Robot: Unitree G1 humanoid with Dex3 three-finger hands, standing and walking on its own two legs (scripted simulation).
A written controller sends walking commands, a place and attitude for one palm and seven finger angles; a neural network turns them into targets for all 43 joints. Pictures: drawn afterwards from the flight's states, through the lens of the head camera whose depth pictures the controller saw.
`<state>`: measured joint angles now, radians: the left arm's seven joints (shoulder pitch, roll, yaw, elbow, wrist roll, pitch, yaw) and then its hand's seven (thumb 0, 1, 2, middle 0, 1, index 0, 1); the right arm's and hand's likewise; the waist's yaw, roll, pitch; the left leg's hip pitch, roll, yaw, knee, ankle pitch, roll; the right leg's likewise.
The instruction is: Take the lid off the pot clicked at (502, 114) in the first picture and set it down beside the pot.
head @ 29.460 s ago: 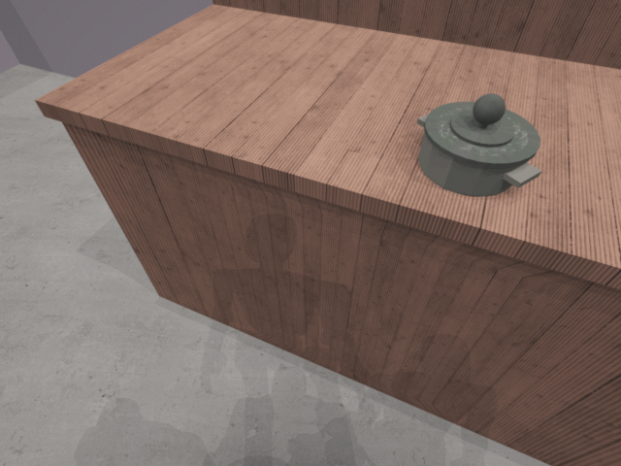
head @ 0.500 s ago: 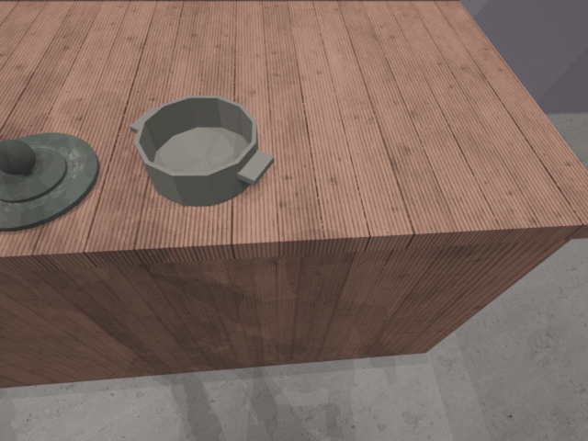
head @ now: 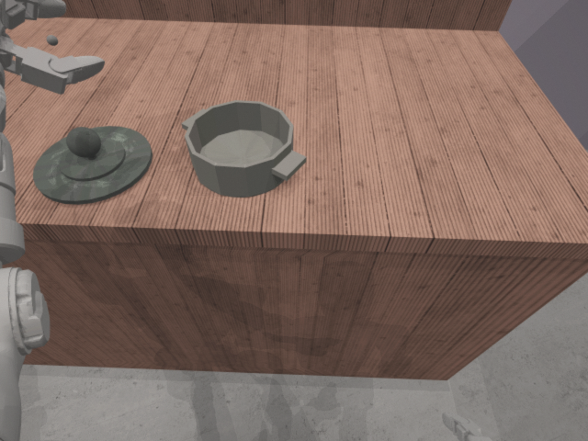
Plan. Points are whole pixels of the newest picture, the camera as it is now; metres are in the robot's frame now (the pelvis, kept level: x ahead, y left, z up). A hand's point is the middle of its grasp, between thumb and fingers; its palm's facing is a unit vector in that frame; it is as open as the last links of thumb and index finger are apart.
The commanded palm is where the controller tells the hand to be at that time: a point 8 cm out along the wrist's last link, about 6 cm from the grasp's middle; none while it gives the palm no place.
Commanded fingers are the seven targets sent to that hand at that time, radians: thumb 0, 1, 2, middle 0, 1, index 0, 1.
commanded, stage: draw the hand back to the body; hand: left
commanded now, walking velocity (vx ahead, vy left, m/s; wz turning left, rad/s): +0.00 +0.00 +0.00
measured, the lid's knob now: (84, 142) +0.51 +0.35 +0.11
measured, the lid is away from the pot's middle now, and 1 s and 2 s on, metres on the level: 0.24 0.24 0.24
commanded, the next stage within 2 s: step back with the hand held close in 1.60 s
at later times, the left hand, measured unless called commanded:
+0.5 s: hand (35, 73) +0.37 +0.25 +0.31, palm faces +0.51 -0.84 -0.17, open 9.2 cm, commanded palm +0.31 +0.28 +0.31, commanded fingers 0.00 0.62 0.89 -0.27 -0.40 -0.27 -0.40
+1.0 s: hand out of the picture +0.26 +0.23 +0.30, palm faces +0.53 -0.83 -0.17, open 7.5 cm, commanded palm +0.21 +0.26 +0.29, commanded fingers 0.00 0.90 0.90 -0.20 -0.30 -0.20 -0.30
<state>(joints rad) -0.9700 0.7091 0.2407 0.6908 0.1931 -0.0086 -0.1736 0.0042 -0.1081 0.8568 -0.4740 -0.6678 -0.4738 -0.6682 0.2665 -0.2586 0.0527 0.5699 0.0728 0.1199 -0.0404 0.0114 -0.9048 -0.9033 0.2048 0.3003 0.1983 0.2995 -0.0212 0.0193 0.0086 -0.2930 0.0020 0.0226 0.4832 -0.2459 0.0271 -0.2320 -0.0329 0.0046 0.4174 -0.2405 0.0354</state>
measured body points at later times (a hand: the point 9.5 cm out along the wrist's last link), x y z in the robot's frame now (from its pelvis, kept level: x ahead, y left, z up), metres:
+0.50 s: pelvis +0.01 -0.04 +0.00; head +0.00 -0.05 +0.45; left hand +0.33 +0.29 +0.31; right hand +0.15 -0.29 -0.10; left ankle +0.00 +0.10 -0.74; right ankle -0.02 -0.15 -0.74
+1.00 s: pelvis +0.00 -0.04 +0.00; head -0.02 -0.05 +0.45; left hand +0.23 +0.27 +0.30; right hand +0.20 -0.25 -0.08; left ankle +0.00 +0.10 -0.74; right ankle -0.02 -0.15 -0.74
